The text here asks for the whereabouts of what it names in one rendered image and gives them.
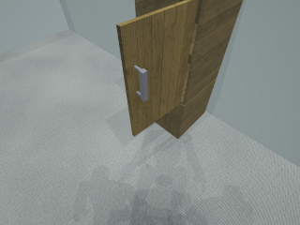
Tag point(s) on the handle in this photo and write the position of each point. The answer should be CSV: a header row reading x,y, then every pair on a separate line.
x,y
143,76

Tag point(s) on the cupboard door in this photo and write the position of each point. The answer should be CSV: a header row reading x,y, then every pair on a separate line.
x,y
160,43

